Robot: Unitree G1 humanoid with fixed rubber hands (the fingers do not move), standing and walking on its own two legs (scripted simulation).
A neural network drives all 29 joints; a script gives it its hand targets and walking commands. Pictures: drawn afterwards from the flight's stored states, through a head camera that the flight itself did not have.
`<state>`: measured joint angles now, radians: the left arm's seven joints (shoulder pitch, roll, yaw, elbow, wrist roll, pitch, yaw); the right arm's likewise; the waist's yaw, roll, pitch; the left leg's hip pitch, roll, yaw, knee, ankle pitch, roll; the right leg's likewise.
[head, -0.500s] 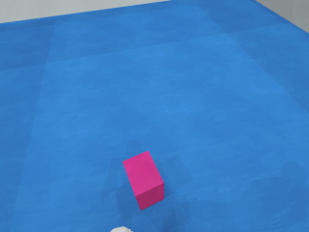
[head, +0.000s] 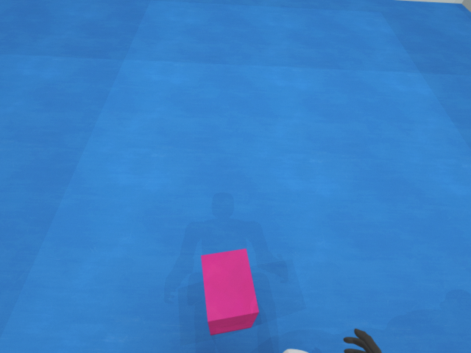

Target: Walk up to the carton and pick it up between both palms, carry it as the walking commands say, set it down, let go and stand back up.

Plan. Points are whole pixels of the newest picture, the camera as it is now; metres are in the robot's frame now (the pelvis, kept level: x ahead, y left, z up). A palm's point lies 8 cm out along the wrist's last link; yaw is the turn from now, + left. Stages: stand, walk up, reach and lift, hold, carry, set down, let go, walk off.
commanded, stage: walk up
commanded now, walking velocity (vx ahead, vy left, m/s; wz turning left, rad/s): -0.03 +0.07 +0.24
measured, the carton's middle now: (227, 293) +0.37 +0.02 -0.62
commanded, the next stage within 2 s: none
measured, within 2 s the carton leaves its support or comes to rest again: neither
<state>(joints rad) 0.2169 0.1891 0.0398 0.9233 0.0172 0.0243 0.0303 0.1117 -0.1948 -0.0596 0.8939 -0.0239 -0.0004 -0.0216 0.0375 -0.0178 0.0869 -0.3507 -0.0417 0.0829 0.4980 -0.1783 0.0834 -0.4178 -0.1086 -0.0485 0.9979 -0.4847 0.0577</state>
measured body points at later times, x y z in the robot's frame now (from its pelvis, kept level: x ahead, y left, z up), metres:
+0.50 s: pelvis -0.04 +0.02 +0.00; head -0.02 +0.01 +0.45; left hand -0.04 +0.32 -0.13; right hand +0.07 -0.24 -0.14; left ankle -0.09 +0.15 -0.72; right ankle +0.03 -0.15 -0.73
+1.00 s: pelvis -0.04 +0.04 +0.01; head -0.03 +0.04 +0.46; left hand -0.04 +0.29 -0.14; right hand +0.04 -0.20 -0.14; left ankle -0.08 +0.15 -0.73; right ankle -0.02 -0.07 -0.73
